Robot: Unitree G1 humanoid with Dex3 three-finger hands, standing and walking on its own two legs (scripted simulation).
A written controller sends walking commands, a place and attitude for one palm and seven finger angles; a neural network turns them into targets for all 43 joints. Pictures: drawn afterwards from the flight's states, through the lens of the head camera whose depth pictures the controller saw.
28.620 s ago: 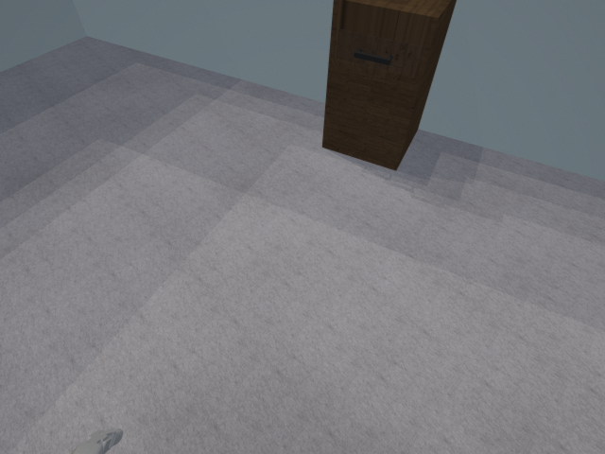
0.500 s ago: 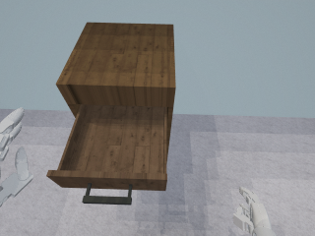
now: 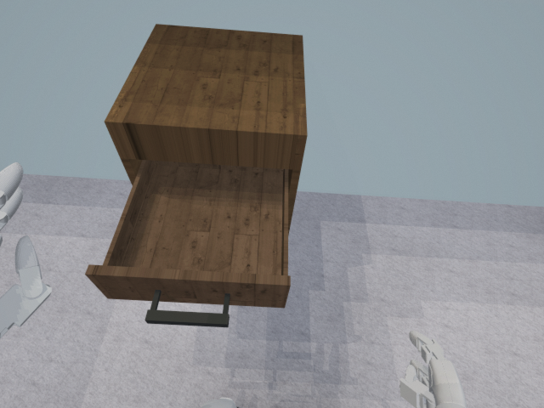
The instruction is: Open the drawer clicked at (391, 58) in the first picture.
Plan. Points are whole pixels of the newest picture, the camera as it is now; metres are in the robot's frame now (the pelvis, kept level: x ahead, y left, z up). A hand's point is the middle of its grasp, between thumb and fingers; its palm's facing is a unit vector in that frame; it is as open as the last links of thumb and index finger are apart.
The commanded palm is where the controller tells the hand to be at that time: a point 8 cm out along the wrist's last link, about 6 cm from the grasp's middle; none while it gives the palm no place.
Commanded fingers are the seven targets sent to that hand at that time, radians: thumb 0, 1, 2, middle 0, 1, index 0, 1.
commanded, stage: step back with the hand held close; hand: left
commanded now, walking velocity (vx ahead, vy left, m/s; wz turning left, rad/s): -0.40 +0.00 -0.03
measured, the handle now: (190, 307) +0.31 +0.18 -0.19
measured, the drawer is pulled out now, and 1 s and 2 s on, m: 0.30 0.30 0.30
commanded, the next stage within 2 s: stop stepping back and stand still in 0.62 s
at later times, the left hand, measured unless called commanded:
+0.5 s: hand (43, 366) +0.14 +0.21 +0.17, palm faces +0.30 -0.81 -0.50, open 7.4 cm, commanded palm +0.06 +0.26 +0.18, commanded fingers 0.00 0.90 0.90 -0.20 -0.30 -0.20 -0.30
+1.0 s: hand out of the picture -0.02 +0.14 +0.16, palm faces +0.32 -0.81 -0.50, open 7.4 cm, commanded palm -0.08 +0.19 +0.18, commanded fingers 0.00 0.90 0.90 -0.20 -0.30 -0.20 -0.30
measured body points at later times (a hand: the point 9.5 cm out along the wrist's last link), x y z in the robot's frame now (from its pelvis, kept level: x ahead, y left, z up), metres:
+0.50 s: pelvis -0.07 -0.02 +0.00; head -0.03 -0.01 +0.45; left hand +0.11 +0.25 +0.19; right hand +0.13 -0.27 -0.07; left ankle -0.04 +0.09 -0.73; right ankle -0.07 -0.12 -0.73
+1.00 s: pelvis -0.21 -0.09 +0.02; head -0.21 -0.11 +0.47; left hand -0.05 +0.18 +0.19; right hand -0.09 -0.36 -0.09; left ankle -0.25 +0.04 -0.67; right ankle -0.22 -0.18 -0.73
